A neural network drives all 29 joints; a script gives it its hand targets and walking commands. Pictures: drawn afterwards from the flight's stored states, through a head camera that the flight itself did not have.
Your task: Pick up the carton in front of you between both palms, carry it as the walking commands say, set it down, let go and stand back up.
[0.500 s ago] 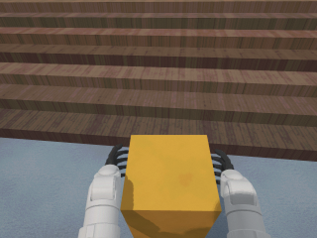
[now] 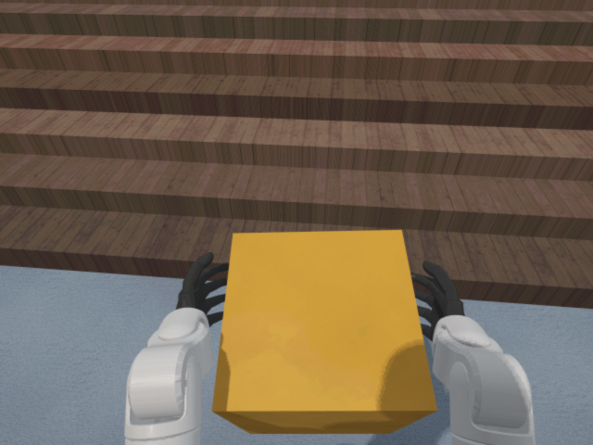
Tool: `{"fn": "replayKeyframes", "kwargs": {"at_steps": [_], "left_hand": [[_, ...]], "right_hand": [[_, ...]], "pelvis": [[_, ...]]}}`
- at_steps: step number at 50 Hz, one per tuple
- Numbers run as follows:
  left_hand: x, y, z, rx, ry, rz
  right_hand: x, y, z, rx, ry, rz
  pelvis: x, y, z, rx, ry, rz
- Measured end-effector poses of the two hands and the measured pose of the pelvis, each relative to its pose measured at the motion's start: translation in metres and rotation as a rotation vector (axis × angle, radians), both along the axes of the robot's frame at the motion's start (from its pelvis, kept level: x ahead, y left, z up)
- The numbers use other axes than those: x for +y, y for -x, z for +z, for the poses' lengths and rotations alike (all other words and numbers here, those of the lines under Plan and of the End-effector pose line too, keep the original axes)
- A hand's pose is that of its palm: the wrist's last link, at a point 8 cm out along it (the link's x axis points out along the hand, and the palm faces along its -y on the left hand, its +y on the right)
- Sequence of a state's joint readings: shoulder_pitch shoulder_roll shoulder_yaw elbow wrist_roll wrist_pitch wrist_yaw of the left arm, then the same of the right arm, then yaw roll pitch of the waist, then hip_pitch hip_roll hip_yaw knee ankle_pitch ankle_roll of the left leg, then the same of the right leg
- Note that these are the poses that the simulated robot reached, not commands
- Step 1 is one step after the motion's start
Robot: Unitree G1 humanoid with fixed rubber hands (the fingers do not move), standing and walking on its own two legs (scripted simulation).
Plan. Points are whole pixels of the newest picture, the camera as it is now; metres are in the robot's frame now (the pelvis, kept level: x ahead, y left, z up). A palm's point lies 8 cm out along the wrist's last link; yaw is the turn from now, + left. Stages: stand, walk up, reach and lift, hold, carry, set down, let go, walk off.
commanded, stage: carry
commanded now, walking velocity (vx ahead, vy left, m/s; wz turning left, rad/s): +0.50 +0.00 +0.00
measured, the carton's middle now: (318, 342) +0.28 +0.00 +0.03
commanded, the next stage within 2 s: none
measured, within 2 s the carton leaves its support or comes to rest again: neither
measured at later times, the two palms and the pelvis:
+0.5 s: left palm (196, 204) +0.53 +0.21 +0.07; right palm (363, 206) +0.52 -0.09 +0.07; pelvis +0.29 +0.05 -0.02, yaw +0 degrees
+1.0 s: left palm (229, 93) +0.91 +0.20 +0.12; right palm (346, 90) +0.95 -0.10 +0.11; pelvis +0.61 +0.02 -0.02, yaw +4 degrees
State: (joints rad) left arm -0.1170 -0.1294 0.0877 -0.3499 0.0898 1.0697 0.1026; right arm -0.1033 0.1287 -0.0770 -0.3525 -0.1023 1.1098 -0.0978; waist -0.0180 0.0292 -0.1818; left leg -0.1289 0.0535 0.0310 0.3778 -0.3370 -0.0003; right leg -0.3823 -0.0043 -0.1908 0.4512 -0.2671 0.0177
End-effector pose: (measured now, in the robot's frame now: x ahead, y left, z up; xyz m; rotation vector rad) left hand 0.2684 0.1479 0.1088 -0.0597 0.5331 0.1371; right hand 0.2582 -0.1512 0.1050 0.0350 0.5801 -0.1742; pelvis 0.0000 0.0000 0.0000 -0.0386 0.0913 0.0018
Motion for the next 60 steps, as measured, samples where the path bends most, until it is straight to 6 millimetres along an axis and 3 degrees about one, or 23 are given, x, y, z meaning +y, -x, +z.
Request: {"fn": "replayKeyframes", "kwargs": {"at_steps": [4, 8, 12, 17, 21, 24, 27, 31, 35, 39, 44, 47, 52, 60], "left_hand": [[-0.008, -0.022, -0.015, 0.043, -0.001, 0.009], [0.004, -0.04, -0.02, 0.112, 0.021, 0.077], [0.02, -0.076, -0.014, 0.107, 0.031, 0.126], [0.041, -0.141, -0.018, 0.086, 0.04, 0.133], [0.057, -0.205, -0.035, 0.059, 0.053, 0.102], [0.06, -0.246, -0.039, 0.106, 0.051, 0.06], [0.057, -0.285, -0.027, 0.108, 0.044, 0.011], [0.054, -0.339, -0.002, 0.041, 0.044, -0.03], [0.057, -0.394, 0.018, -0.022, 0.041, -0.01], [0.057, -0.456, 0.03, -0.068, 0.043, 0.035], [0.05, -0.551, 0.03, -0.09, -0.002, 0.069], [0.046, -0.605, 0.019, -0.045, -0.015, 0.101], [0.049, -0.674, 0.009, 0.046, 0.015, 0.163], [0.051, -0.801, 0.028, -0.006, 0.039, 0.141]], "right_hand": [[-0.008, -0.025, -0.016, 0.041, -0.03, -0.007], [0.003, -0.061, -0.017, 0.11, -0.029, 0.039], [0.019, -0.11, -0.011, 0.105, -0.035, 0.08], [0.04, -0.175, -0.016, 0.084, -0.034, 0.084], [0.056, -0.23, -0.03, 0.056, -0.02, 0.056], [0.059, -0.257, -0.036, 0.101, -0.016, 0.014], [0.056, -0.281, -0.023, 0.102, -0.015, -0.033], [0.054, -0.329, 0.004, 0.035, -0.007, -0.059], [0.056, -0.39, 0.025, -0.028, -0.009, -0.038], [0.056, -0.465, 0.035, -0.075, -0.028, -0.003], [0.048, -0.573, 0.028, -0.104, -0.044, 0.049], [0.046, -0.64, 0.015, -0.081, -0.037, 0.086], [0.049, -0.722, 0.007, 0.01, -0.094, 0.083], [0.051, -0.839, 0.028, -0.048, -0.11, 0.046]], "pelvis": [[-0.009, -0.039, -0.011, 0.003, 0.0, 0.036], [-0.01, -0.078, -0.003, 0.007, -0.021, 0.049], [-0.003, -0.122, 0.002, 0.005, -0.038, 0.048], [0.017, -0.189, -0.006, -0.009, -0.04, 0.049], [0.039, -0.248, -0.027, -0.03, -0.051, 0.027], [0.051, -0.279, -0.021, -0.025, -0.046, 0.006], [0.058, -0.309, -0.008, -0.017, -0.031, -0.005], [0.062, -0.354, 0.005, -0.007, -0.012, -0.002], [0.059, -0.405, 0.008, -0.006, -0.01, 0.007], [0.052, -0.46, 0.001, -0.017, -0.028, 0.02], [0.036, -0.538, -0.022, -0.041, -0.048, 0.044], [0.026, -0.576, -0.033, -0.041, -0.038, 0.054], [0.016, -0.626, -0.017, -0.016, -0.048, 0.058], [0.021, -0.723, -0.003, 0.02, -0.054, 0.042]]}}
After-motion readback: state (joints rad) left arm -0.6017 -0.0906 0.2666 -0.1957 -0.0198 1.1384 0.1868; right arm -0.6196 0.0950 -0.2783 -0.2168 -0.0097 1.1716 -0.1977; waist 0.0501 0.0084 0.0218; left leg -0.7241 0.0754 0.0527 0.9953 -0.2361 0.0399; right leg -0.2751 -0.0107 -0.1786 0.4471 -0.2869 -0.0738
